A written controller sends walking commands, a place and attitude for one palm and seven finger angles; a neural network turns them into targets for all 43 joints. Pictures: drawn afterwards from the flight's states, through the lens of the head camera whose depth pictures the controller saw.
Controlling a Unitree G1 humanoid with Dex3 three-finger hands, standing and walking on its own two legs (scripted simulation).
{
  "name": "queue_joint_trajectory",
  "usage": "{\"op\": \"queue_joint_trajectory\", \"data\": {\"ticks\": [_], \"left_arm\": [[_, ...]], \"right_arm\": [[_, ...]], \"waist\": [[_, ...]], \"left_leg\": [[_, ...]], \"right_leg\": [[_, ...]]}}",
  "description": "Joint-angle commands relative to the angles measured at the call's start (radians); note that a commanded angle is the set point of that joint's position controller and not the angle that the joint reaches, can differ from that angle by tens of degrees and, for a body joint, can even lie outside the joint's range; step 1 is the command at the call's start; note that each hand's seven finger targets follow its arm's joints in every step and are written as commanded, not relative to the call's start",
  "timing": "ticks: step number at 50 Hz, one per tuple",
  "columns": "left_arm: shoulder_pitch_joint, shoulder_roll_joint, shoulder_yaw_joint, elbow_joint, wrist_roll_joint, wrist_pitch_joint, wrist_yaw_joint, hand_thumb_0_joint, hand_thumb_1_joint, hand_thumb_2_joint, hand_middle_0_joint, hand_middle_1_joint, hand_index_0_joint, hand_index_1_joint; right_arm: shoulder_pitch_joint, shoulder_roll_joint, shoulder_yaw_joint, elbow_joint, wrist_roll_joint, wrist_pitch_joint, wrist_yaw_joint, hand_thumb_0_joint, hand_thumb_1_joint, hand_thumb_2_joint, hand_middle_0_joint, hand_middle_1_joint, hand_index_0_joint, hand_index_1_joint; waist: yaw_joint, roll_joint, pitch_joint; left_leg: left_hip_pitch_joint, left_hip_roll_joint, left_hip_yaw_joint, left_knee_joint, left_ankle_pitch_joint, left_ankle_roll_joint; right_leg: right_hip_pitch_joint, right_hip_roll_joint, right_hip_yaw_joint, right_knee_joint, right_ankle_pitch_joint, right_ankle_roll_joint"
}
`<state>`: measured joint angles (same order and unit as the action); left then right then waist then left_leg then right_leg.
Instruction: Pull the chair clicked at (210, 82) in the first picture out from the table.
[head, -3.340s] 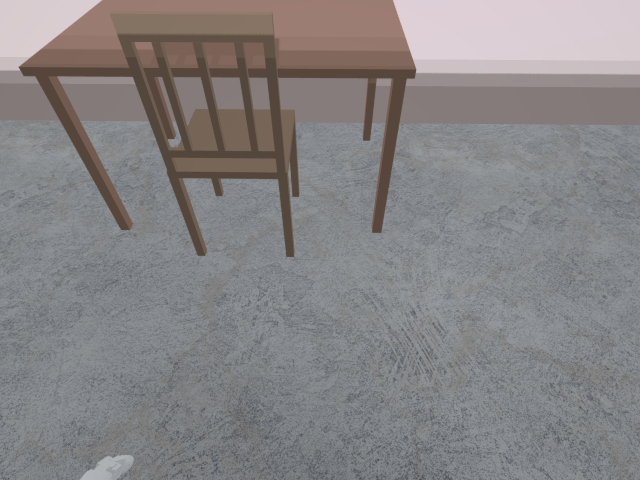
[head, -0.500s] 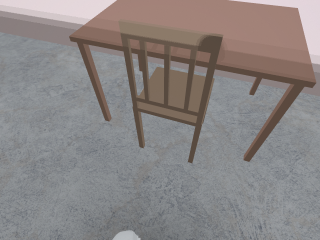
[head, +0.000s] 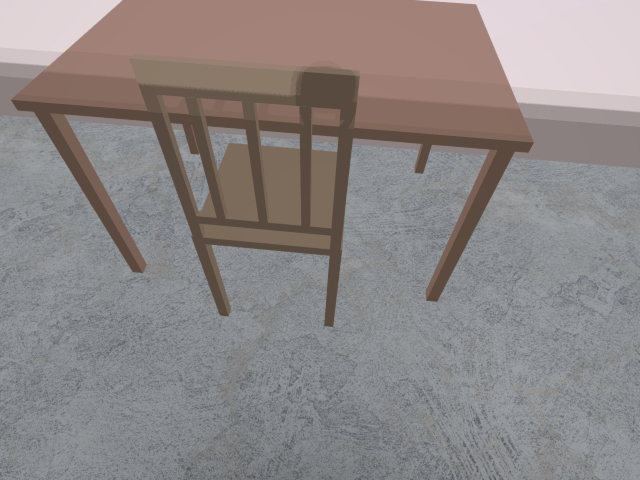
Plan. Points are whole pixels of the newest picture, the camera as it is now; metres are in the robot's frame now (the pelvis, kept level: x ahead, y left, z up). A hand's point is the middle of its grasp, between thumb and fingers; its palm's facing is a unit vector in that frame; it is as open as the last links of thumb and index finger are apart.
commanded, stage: take the last steps up to it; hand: left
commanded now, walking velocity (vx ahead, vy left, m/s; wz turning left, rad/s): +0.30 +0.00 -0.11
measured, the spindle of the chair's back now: (257, 168) +0.71 +0.18 -0.08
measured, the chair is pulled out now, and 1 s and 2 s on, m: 0.00 0.00 0.00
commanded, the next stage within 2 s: come to a stop and stand still in 0.74 s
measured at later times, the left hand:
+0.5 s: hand out of the picture +0.06 +0.18 -0.19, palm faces +0.04 -0.99 -0.14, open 7.4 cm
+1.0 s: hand (232, 363) +0.31 +0.17 -0.17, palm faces -0.01 -0.97 -0.24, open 7.3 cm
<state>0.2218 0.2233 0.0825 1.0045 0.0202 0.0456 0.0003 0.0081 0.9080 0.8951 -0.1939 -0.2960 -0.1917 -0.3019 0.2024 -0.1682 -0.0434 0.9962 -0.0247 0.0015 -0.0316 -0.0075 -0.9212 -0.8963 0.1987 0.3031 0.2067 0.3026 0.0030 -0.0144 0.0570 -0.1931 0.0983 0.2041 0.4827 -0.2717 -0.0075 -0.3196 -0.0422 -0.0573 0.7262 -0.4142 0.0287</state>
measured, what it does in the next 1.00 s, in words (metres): walks ahead: right foot, then left foot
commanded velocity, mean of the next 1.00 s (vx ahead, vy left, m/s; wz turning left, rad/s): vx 0.14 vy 0.03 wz -0.02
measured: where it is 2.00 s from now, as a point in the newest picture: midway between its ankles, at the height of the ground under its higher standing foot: (307, 476)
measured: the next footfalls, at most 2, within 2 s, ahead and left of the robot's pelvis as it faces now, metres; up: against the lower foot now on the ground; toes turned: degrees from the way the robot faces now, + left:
right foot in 0.04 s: +0.03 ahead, -0.12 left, +0.00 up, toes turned -5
left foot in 0.48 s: +0.18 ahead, +0.12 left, +0.00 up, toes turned +5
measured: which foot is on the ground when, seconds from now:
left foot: down 0.00-0.06, up 0.08-0.46, down 0.48-0.90, up 0.92-1.00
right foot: up 0.00-0.02, down 0.04-0.48, up 0.50-0.86, down 0.88-1.00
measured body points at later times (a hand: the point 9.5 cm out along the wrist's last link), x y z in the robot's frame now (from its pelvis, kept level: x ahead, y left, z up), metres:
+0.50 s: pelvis +0.10 +0.01 -0.01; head +0.12 +0.03 +0.44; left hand +0.06 +0.24 -0.18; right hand +0.12 -0.22 -0.16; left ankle +0.14 +0.12 -0.74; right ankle +0.00 -0.11 -0.73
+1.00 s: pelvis +0.23 -0.01 -0.01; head +0.24 -0.03 +0.44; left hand +0.31 +0.22 -0.15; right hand +0.19 -0.21 -0.18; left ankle +0.16 +0.12 -0.70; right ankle +0.27 -0.10 -0.74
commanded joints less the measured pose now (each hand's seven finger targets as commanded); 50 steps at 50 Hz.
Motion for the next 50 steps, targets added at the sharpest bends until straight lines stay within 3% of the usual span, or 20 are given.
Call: {"op": "queue_joint_trajectory", "data": {"ticks": [1,2,3,4,5,9,16,22,23,24,25,28,32,38,42,43,44,45,46,50], "left_arm": [[0.116,0.057,0.006,-0.029,0.004,-0.037,-0.001,0.0,0.9,0.9,-0.2,-0.3,-0.2,-0.3],[0.154,0.146,0.019,-0.014,0.014,-0.048,0.008,0.0,0.9,0.9,-0.2,-0.3,-0.2,-0.3],[0.188,0.21,0.025,-0.013,0.005,-0.05,0.013,0.0,0.9,0.9,-0.2,-0.3,-0.2,-0.3],[0.186,0.198,0.02,-0.018,0.001,-0.049,0.016,0.0,0.9,0.9,-0.2,-0.3,-0.2,-0.3],[0.145,0.163,0.02,-0.017,0.001,-0.056,0.02,0.0,0.9,0.9,-0.2,-0.3,-0.2,-0.3],[0.076,0.092,-0.003,-0.023,-0.002,-0.088,0.017,0.0,0.9,0.9,-0.2,-0.3,-0.2,-0.3],[0.145,0.115,0.0,0.028,0.004,-0.106,0.014,0.0,0.9,0.9,-0.2,-0.3,-0.2,-0.3],[0.129,0.088,0.0,0.059,-0.005,-0.095,0.009,0.0,0.9,0.9,-0.2,-0.3,-0.2,-0.3],[0.141,0.044,-0.008,0.051,-0.006,-0.093,0.003,0.0,0.9,0.9,-0.2,-0.3,-0.2,-0.3],[0.131,-0.015,-0.017,0.025,-0.014,-0.092,-0.002,0.0,0.9,0.9,-0.2,-0.3,-0.2,-0.3],[0.079,0.005,-0.015,0.0,-0.004,-0.095,0.001,0.0,0.9,0.9,-0.2,-0.3,-0.2,-0.3],[0.054,-0.001,-0.013,0.029,-0.001,-0.094,-0.01,0.0,0.9,0.9,-0.2,-0.3,-0.2,-0.3],[0.112,-0.035,-0.021,0.05,-0.001,-0.071,-0.008,0.0,0.9,0.9,-0.2,-0.3,-0.2,-0.3],[0.023,-0.037,-0.026,0.006,0.001,-0.068,-0.003,0.0,0.9,0.9,-0.2,-0.3,-0.2,-0.3],[0.113,-0.021,-0.019,0.04,0.009,-0.085,0.004,0.0,0.9,0.9,-0.2,-0.3,-0.2,-0.3],[0.18,0.03,-0.012,0.061,0.01,-0.098,0.014,0.0,0.9,0.9,-0.2,-0.3,-0.2,-0.3],[0.225,0.095,-0.004,0.077,0.01,-0.11,0.026,0.0,0.9,0.9,-0.2,-0.3,-0.2,-0.3],[0.232,0.124,-0.012,0.075,-0.005,-0.109,0.028,0.0,0.9,0.9,-0.2,-0.3,-0.2,-0.3],[0.155,0.108,-0.019,0.064,-0.005,-0.109,0.035,0.0,0.9,0.9,-0.2,-0.3,-0.2,-0.3],[0.037,0.078,-0.019,0.034,0.003,-0.082,0.058,0.0,0.9,0.9,-0.2,-0.3,-0.2,-0.3]], "right_arm": [[0.062,-0.157,-0.036,-0.017,0.006,-0.005,0.002,0.0,-0.9,-0.9,0.2,0.3,0.2,0.3],[0.047,-0.09,-0.021,-0.04,0.015,-0.006,0.01,0.0,-0.9,-0.9,0.2,0.3,0.2,0.3],[-0.007,-0.072,-0.008,-0.073,0.009,0.001,0.016,0.0,-0.9,-0.9,0.2,0.3,0.2,0.3],[-0.025,-0.096,-0.016,-0.076,0.003,0.005,0.019,0.0,-0.9,-0.9,0.2,0.3,0.2,0.3],[-0.02,-0.098,-0.019,-0.059,-0.003,0.006,0.026,0.0,-0.9,-0.9,0.2,0.3,0.2,0.3],[0.063,-0.084,-0.022,0.005,-0.008,-0.013,0.043,0.0,-0.9,-0.9,0.2,0.3,0.2,0.3],[0.013,-0.066,-0.018,-0.01,0.002,-0.027,0.05,0.0,-0.9,-0.9,0.2,0.3,0.2,0.3],[0.18,-0.072,-0.015,0.046,0.0,-0.06,0.037,0.0,-0.9,-0.9,0.2,0.3,0.2,0.3],[0.287,-0.143,-0.031,0.074,-0.006,-0.067,0.027,0.0,-0.9,-0.9,0.2,0.3,0.2,0.3],[0.382,-0.232,-0.052,0.083,-0.016,-0.067,0.019,0.0,-0.9,-0.9,0.2,0.3,0.2,0.3],[0.395,-0.232,-0.045,0.081,-0.008,-0.055,0.011,0.0,-0.9,-0.9,0.2,0.3,0.2,0.3],[0.217,-0.091,-0.004,0.053,0.004,-0.074,0.001,0.0,-0.9,-0.9,0.2,0.3,0.2,0.3],[0.189,-0.086,0.004,0.062,0.008,-0.089,-0.004,0.0,-0.9,-0.9,0.2,0.3,0.2,0.3],[0.188,-0.096,-0.005,0.088,0.001,-0.072,0.005,0.0,-0.9,-0.9,0.2,0.3,0.2,0.3],[0.181,-0.08,-0.003,0.101,0.004,-0.058,0.008,0.0,-0.9,-0.9,0.2,0.3,0.2,0.3],[0.184,-0.047,0.005,0.105,0.01,-0.06,0.009,0.0,-0.9,-0.9,0.2,0.3,0.2,0.3],[0.221,-0.005,0.013,0.093,0.016,-0.06,0.01,0.0,-0.9,-0.9,0.2,0.3,0.2,0.3],[0.239,-0.012,0.013,0.092,0.023,-0.045,-0.001,0.0,-0.9,-0.9,0.2,0.3,0.2,0.3],[0.24,-0.013,0.009,0.102,0.026,-0.033,-0.008,0.0,-0.9,-0.9,0.2,0.3,0.2,0.3],[0.19,0.014,0.003,0.112,0.03,0.015,-0.011,0.0,-0.9,-0.9,0.2,0.3,0.2,0.3]], "waist": [[0.03,0.085,-0.117],[0.048,-0.158,-0.122],[0.081,-0.257,-0.078],[0.087,-0.168,-0.041],[0.065,-0.218,0.011],[0.002,-0.082,0.032],[0.027,-0.085,0.059],[-0.048,-0.024,0.009],[-0.088,0.146,-0.023],[-0.105,0.373,-0.068],[-0.105,0.277,-0.043],[-0.041,0.089,0.039],[0.007,0.116,-0.012],[-0.005,0.124,0.031],[0.036,0.064,0.008],[0.065,-0.055,-0.037],[0.053,-0.221,-0.09],[0.034,-0.21,-0.151],[0.003,-0.118,-0.134],[-0.014,-0.059,-0.071]], "left_leg": [[-0.031,0.144,-0.1,0.044,0.188,0.056],[-0.243,0.035,-0.015,0.217,-0.158,-0.001],[-0.364,-0.016,-0.062,0.387,-0.369,-0.017],[-0.381,-0.005,-0.142,0.492,-0.345,-0.005],[-0.43,0.004,-0.174,0.545,-0.263,0.001],[-0.368,0.021,-0.15,0.531,-0.07,-0.019],[-0.329,0.009,-0.131,0.311,-0.065,-0.016],[0.064,-0.067,-0.08,-0.011,0.05,0.016],[0.196,0.039,-0.241,-0.075,-0.019,0.059],[0.273,0.283,-0.565,-0.236,-0.041,0.15],[0.239,0.331,-0.649,-0.291,-0.066,0.209],[0.066,0.247,-0.433,-0.293,0.075,0.206],[0.092,0.167,-0.233,-0.267,0.436,0.193],[0.044,0.168,-0.208,-0.247,0.345,0.207],[-0.033,0.1,-0.159,-0.07,0.234,0.135],[-0.097,0.045,-0.126,0.072,0.173,0.088],[-0.219,-0.06,-0.071,0.246,-0.08,0.027],[-0.147,-0.072,-0.128,0.382,-0.343,0.003],[-0.111,-0.048,-0.192,0.411,-0.331,-0.005],[-0.125,-0.036,-0.199,0.443,-0.275,-0.027]], "right_leg": [[0.234,-0.011,0.008,-0.341,0.243,-0.028],[0.364,-0.211,0.276,-0.432,0.268,-0.099],[0.326,-0.348,0.435,-0.506,0.226,-0.206],[0.254,-0.349,0.426,-0.538,0.034,-0.256],[0.222,-0.294,0.42,-0.569,-0.035,-0.239],[0.192,-0.21,0.214,-0.532,0.197,-0.205],[0.225,-0.244,0.209,-0.548,0.224,-0.233],[0.084,-0.124,0.098,-0.304,0.24,-0.153],[-0.041,-0.046,0.036,-0.081,0.177,-0.117],[-0.217,0.063,-0.075,0.205,-0.112,-0.07],[-0.283,0.044,0.014,0.37,-0.166,-0.085],[-0.274,-0.055,0.065,0.46,0.022,-0.08],[-0.204,-0.052,0.026,0.31,0.094,-0.045],[-0.101,-0.037,-0.021,0.01,0.105,-0.048],[0.14,0.015,-0.065,-0.214,0.267,-0.056],[0.266,-0.054,0.042,-0.27,0.441,-0.065],[0.368,-0.266,0.301,-0.312,0.77,-0.141],[0.31,-0.384,0.352,-0.376,1.024,-0.236],[0.24,-0.365,0.296,-0.374,1.079,-0.266],[0.133,-0.312,0.162,-0.342,1.105,-0.255]]}}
